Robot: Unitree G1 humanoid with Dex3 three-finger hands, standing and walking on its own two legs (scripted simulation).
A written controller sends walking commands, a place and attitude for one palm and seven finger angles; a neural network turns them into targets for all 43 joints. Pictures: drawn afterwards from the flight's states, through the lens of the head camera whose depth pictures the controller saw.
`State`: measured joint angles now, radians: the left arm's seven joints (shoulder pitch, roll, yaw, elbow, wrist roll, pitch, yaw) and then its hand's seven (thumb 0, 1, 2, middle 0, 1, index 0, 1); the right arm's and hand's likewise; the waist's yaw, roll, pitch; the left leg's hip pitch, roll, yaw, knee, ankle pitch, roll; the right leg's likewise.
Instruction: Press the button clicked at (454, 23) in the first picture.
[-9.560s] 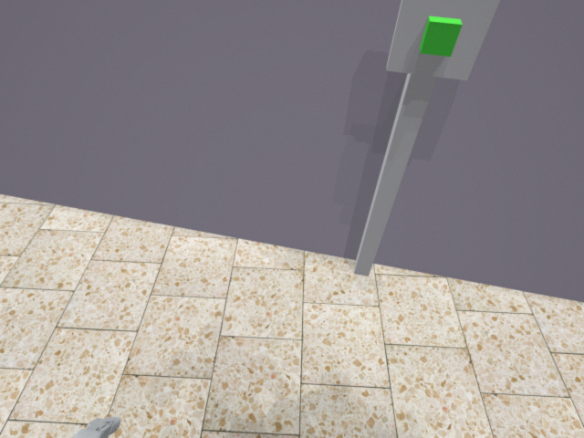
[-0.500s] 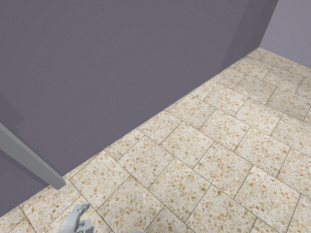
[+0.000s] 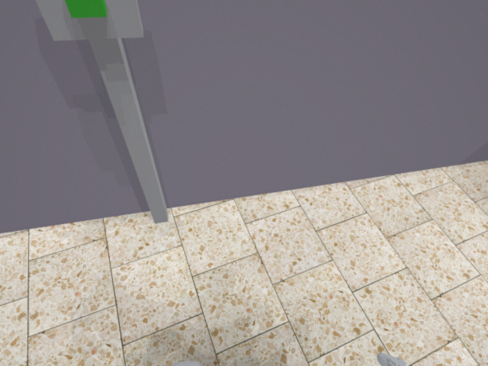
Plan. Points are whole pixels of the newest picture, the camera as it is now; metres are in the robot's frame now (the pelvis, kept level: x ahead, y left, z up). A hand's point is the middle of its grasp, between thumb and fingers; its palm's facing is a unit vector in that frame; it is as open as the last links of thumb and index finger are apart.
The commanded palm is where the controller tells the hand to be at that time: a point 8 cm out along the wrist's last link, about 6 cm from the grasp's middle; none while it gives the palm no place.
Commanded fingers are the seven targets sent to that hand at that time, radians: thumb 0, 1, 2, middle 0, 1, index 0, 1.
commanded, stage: turn to face it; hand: left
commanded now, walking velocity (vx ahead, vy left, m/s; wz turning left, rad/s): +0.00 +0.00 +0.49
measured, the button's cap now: out of the picture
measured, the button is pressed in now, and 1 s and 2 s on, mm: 0 0 0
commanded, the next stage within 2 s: take the last steps up to it in 0.50 s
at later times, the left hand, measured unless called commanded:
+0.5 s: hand out of the picture +0.08 +0.18 -0.13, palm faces +0.17 -0.94 -0.28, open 7.4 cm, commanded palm none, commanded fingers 0.00 0.90 0.90 -0.20 -0.30 -0.20 -0.30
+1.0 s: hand out of the picture -0.13 +0.12 -0.16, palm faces +0.41 -0.89 -0.17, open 7.4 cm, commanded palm none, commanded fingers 0.00 0.90 0.90 -0.20 -0.30 -0.20 -0.30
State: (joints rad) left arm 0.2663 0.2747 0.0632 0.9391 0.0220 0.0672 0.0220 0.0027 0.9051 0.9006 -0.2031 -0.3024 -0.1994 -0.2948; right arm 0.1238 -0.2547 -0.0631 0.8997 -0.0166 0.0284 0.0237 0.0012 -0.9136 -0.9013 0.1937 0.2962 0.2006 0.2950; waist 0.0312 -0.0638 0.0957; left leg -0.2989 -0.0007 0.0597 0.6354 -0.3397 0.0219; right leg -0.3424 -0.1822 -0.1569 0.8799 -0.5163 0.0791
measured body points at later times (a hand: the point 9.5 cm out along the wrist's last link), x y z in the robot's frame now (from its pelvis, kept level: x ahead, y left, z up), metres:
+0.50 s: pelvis +0.00 -0.03 +0.01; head +0.02 -0.05 +0.45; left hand +0.07 +0.23 -0.11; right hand +0.08 -0.26 -0.16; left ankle +0.00 +0.10 -0.72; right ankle +0.02 -0.13 -0.73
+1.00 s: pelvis +0.01 +0.00 +0.02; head -0.01 +0.01 +0.47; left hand -0.15 +0.17 -0.14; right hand +0.15 -0.21 -0.13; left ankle -0.02 +0.11 -0.71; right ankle +0.02 -0.13 -0.72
